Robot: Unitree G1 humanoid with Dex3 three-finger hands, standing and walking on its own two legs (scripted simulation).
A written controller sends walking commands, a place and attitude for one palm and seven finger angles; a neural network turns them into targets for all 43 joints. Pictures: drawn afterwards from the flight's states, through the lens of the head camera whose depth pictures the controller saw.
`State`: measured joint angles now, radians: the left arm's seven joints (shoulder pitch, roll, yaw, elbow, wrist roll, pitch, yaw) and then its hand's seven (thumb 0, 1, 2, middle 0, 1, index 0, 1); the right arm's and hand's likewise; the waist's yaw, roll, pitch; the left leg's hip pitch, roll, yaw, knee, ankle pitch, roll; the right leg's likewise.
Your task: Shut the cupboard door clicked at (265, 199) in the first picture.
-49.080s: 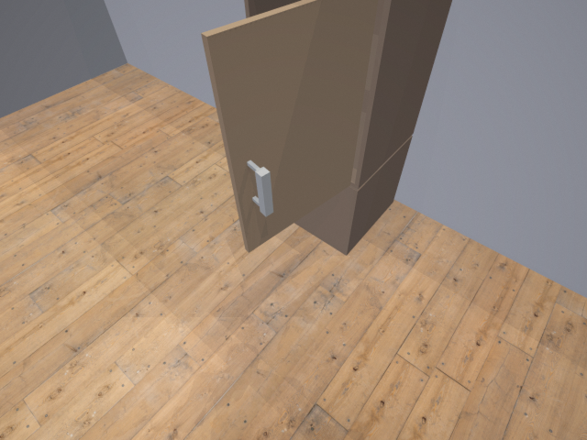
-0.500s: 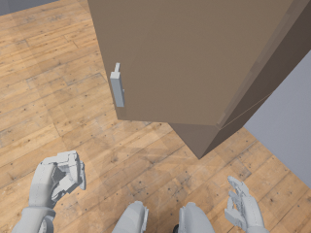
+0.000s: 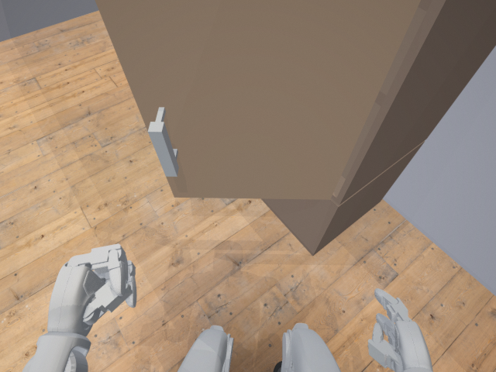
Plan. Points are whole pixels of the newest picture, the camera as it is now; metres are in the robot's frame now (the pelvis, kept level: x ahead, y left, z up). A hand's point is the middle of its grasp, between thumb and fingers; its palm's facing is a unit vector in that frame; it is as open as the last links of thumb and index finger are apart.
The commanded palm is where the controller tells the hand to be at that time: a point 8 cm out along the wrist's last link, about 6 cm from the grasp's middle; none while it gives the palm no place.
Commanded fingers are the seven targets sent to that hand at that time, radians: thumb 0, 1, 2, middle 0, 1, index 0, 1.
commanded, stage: bring the fist close to the handle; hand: left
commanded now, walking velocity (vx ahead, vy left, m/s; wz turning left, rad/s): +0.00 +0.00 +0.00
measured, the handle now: (166, 143) +0.50 +0.20 +0.03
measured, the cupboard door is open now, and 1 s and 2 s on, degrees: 52 52 49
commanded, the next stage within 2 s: push the door shut along its arc in 1.48 s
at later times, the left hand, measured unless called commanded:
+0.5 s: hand (145, 239) +0.30 +0.18 +0.05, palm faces +0.01 -1.00 -0.03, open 3.1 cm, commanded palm +0.28 +0.23 +0.04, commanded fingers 0.00 0.90 0.90 -1.30 -1.50 -1.30 -1.50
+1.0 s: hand (171, 193) +0.38 +0.16 +0.04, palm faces +0.03 -1.00 -0.05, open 3.1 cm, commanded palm +0.37 +0.20 +0.03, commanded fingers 0.00 0.90 0.90 -1.30 -1.50 -1.30 -1.50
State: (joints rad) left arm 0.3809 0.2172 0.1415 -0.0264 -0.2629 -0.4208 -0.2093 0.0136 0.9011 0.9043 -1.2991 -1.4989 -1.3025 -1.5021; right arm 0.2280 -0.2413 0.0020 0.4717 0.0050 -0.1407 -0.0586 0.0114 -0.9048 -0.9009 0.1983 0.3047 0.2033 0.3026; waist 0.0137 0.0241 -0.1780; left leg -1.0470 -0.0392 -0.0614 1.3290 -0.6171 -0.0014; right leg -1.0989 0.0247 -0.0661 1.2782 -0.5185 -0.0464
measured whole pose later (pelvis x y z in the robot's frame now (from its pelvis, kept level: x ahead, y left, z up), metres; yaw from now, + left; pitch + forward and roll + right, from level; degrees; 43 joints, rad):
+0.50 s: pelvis -0.01 +0.01 +0.00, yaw +0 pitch +20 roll -2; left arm 0.05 0.21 0.12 0.16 -0.21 -0.38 -0.13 0.01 0.90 0.90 -1.30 -1.50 -1.30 -1.50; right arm 0.22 -0.24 0.02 0.52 -0.01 -0.13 -0.05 0.01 -0.90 -0.90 0.20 0.30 0.20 0.30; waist -0.01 0.03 -0.17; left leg -1.07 -0.05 -0.05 1.33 -0.60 0.02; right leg -1.12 0.02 -0.05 1.26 -0.49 -0.03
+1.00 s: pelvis -0.01 +0.02 +0.00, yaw -1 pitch +22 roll -1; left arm -0.35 0.20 0.13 0.57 -0.13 -0.46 -0.03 0.01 0.90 0.90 -1.30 -1.50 -1.30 -1.50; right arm 0.22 -0.24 0.01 0.59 -0.02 -0.07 -0.03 0.01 -0.91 -0.90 0.20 0.30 0.20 0.30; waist -0.04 0.03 -0.16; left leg -1.11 -0.05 -0.03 1.31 -0.58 0.02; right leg -1.16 0.01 -0.04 1.25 -0.48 -0.02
